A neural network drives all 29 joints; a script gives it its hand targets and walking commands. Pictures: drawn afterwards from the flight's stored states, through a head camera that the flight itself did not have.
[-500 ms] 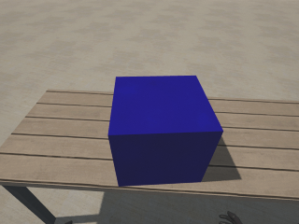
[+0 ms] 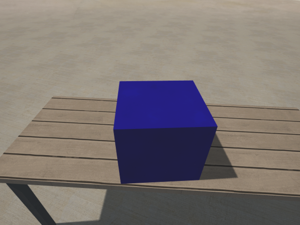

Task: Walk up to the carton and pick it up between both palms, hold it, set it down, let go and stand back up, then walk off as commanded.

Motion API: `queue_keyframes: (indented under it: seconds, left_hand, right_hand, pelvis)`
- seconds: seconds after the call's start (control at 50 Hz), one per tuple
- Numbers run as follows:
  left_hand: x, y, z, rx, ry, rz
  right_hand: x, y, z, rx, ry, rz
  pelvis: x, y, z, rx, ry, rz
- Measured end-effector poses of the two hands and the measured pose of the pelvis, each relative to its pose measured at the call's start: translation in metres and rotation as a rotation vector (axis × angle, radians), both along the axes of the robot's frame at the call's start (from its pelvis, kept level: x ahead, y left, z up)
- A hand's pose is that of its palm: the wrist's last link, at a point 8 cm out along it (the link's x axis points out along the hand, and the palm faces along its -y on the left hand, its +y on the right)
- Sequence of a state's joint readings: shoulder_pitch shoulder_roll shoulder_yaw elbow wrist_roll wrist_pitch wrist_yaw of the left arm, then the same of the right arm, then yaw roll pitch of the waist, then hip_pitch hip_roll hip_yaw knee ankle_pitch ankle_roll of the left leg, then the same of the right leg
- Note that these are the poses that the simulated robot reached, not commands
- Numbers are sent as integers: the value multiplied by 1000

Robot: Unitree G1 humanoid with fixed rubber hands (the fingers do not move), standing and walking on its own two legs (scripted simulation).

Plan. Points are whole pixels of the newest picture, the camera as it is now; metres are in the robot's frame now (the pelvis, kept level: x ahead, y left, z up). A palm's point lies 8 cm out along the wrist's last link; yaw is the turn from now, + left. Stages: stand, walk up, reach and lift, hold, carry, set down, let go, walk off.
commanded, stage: stand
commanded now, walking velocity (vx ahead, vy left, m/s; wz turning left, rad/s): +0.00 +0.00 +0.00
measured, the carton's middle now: (158, 129) +0.52 +0.01 -0.02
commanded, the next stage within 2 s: walk off in 1.24 s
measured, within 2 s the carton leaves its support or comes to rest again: neither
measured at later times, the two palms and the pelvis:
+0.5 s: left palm out of the picture +0.04 +0.26 -0.12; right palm out of the picture +0.09 -0.24 -0.11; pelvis -0.01 +0.00 +0.00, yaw +0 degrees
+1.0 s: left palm out of the picture +0.05 +0.26 -0.12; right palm out of the picture +0.08 -0.24 -0.11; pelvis -0.01 +0.00 +0.00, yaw +0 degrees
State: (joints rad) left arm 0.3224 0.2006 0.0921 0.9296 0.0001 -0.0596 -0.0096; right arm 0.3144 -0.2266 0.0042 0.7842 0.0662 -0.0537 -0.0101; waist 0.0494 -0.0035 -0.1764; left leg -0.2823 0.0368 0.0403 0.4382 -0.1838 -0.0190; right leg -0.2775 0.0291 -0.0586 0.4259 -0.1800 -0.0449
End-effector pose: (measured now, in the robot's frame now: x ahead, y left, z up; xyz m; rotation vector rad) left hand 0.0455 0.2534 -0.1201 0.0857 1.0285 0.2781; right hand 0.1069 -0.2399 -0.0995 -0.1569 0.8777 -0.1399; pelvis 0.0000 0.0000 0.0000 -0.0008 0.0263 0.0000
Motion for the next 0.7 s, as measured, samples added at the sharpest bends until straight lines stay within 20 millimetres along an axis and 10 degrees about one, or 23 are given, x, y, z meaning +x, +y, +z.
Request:
queue_keyframes:
  seconds: [0.7]
  left_hand:
    - [7, 6, 2, 15, 15, -17]
  right_hand:
    - [-22, -4, -6, -5, 71, -13]
  pelvis:
    - [-7, 0, 0, 0, -10, -1]
